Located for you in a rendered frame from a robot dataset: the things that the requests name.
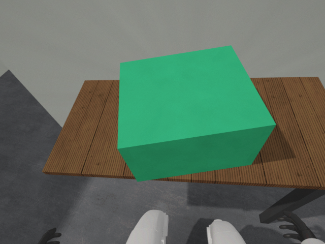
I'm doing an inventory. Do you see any right robot thigh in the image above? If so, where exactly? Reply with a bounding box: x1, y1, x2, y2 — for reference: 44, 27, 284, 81
207, 221, 246, 244

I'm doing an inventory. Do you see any left robot thigh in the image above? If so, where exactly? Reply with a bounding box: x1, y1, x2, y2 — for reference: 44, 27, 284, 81
126, 210, 169, 244

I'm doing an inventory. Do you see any robot left hand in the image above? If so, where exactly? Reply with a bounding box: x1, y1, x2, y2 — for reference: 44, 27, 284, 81
38, 228, 61, 244

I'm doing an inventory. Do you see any robot right hand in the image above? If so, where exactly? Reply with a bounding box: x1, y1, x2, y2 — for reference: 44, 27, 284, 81
277, 210, 317, 244

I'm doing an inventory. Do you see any robot thigh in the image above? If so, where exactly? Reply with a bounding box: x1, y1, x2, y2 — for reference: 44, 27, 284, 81
126, 210, 169, 244
207, 221, 246, 244

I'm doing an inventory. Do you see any table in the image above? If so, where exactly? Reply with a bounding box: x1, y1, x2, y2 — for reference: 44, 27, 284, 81
42, 77, 325, 224

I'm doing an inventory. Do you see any carton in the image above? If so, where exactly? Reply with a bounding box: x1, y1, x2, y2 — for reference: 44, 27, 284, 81
117, 45, 276, 182

